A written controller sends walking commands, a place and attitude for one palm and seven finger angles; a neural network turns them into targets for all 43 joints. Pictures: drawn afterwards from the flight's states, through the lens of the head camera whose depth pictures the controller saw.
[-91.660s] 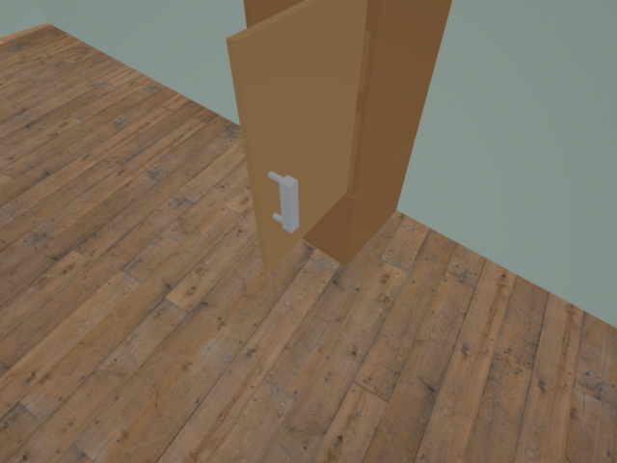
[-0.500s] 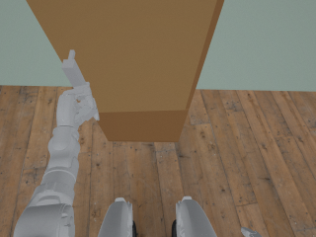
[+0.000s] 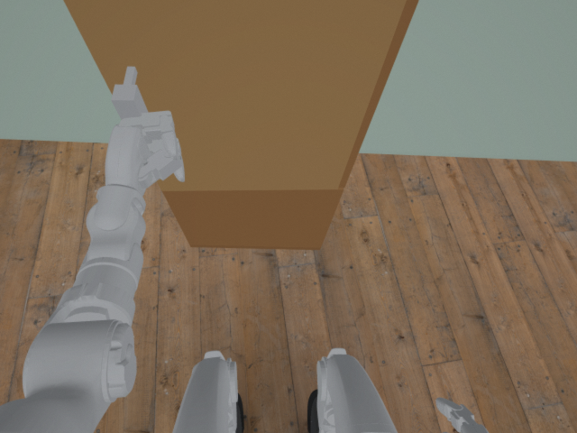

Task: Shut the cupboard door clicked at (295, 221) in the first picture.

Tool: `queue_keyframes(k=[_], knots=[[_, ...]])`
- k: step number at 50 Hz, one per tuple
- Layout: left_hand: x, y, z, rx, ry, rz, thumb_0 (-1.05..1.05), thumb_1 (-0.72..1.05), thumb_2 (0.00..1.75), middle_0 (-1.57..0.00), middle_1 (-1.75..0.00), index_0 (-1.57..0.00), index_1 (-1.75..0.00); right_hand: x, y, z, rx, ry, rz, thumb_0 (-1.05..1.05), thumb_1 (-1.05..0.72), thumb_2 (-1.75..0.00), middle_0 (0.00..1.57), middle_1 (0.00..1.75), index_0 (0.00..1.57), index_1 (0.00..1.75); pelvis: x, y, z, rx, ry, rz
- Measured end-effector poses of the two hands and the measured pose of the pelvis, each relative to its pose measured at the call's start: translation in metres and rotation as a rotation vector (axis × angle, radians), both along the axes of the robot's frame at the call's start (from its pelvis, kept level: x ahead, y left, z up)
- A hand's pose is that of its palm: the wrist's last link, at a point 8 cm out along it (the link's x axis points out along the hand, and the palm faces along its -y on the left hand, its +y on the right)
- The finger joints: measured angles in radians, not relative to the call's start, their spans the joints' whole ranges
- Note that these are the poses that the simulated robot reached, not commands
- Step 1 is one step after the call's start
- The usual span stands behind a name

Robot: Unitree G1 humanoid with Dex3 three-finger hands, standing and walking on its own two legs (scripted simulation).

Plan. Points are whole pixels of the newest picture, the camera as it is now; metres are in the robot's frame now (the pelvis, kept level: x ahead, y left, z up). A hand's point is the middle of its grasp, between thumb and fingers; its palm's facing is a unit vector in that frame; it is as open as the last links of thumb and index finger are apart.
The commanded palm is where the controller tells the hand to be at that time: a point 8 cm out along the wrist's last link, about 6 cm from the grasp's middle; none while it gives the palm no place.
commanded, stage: push the door shut along its arc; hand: left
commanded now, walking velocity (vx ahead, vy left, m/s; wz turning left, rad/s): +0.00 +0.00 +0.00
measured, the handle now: (144, 119) +0.55 +0.19 +0.04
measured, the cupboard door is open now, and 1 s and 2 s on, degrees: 3 0 0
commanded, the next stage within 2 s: pull the fist back off the door in 0.34 s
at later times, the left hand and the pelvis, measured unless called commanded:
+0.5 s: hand (173, 148) +0.49 +0.14 +0.05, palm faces -0.15 -0.99 -0.05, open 3.1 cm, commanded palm +0.51 +0.16 +0.04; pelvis -0.04 +0.01 -0.03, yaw +0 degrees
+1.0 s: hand (207, 153) +0.49 +0.10 +0.03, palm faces +0.02 -1.00 -0.07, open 3.1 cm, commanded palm +0.45 +0.15 +0.04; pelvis -0.02 +0.00 -0.01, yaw -5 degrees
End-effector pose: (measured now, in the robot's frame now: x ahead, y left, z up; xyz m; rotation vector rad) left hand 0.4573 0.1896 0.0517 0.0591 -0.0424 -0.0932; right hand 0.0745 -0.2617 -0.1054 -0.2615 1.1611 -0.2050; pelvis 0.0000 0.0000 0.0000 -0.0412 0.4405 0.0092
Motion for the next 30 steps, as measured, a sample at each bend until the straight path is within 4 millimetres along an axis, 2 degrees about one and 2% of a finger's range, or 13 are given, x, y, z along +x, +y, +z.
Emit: queue_keyframes(k=[6, 13, 23, 30], knots=[[0.018, 0.004, 0.001, 0.007, 0.023, -0.025, 0.01, 0.9, 0.9, -1.32, -1.5, -1.3, -1.5, -0.024, 0.002, -0.007, 0.003, 0.073, -0.024, 0.01, -0.91, -0.9, 0.2, 0.3, 0.21, 0.3, -0.001, 0.003, -0.005, -0.006, 0.019, 0.0], [0.019, 0.008, 0.001, 0.007, 0.025, -0.074, 0.01, 0.9, 0.9, -1.39, -1.5, -1.31, -1.5, -0.049, 0.003, -0.01, -0.01, 0.134, -0.031, 0.01, -0.91, -0.9, 0.2, 0.3, 0.21, 0.3, -0.009, 0.004, -0.011, -0.016, 0.023, 0.007], [0.02, 0.009, 0.001, 0.009, 0.023, -0.091, 0.01, 0.9, 0.9, -1.42, -1.5, -1.33, -1.5, -0.072, -0.004, -0.01, -0.076, 0.102, -0.022, 0.01, -0.91, -0.9, 0.2, 0.3, 0.21, 0.3, -0.034, 0.005, -0.026, -0.036, 0.026, 0.016], [0.016, -0.003, -0.002, -0.084, 0.02, 0.118, 0.01, 0.9, 0.9, -1.41, -1.5, -1.35, -1.5, -0.087, -0.001, -0.011, -0.081, 0.075, -0.002, 0.01, -0.91, -0.9, 0.2, 0.3, 0.21, 0.3, -0.05, 0.007, -0.031, -0.036, 0.03, -0.003]])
